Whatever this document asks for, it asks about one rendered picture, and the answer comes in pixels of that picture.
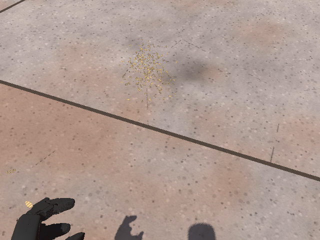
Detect robot left hand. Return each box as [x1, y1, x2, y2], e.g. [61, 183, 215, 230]
[11, 197, 85, 240]

